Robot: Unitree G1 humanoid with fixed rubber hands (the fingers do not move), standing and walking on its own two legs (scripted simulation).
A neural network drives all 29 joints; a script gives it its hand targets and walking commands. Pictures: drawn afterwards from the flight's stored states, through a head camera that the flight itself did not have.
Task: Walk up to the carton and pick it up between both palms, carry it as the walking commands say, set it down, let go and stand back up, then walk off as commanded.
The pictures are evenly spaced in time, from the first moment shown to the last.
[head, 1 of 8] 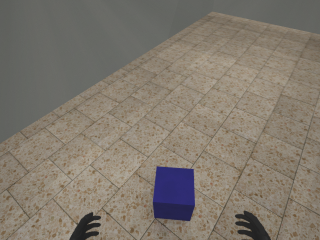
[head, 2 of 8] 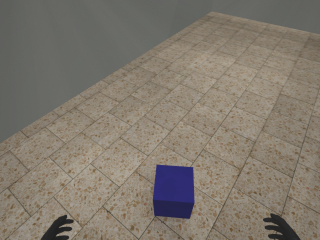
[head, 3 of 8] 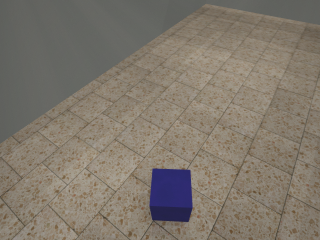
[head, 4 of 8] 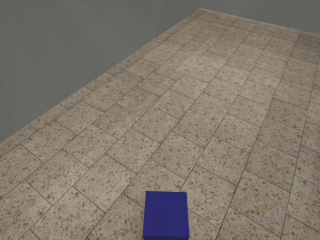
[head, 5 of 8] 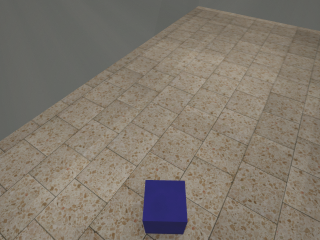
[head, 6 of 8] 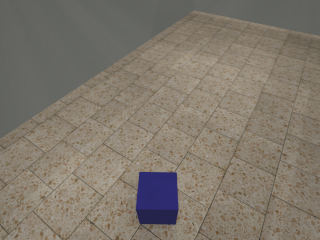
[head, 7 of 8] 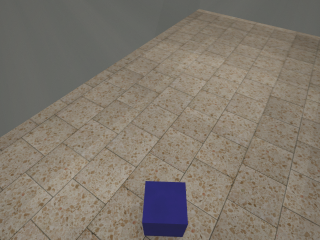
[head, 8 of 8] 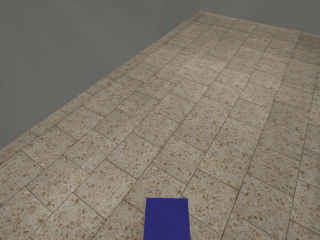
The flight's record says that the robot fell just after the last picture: no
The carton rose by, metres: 0.00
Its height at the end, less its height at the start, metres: +0.00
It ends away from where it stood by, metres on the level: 0.00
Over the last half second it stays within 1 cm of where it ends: yes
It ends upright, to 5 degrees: yes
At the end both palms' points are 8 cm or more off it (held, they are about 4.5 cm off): yes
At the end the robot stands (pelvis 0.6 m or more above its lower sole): yes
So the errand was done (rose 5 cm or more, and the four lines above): no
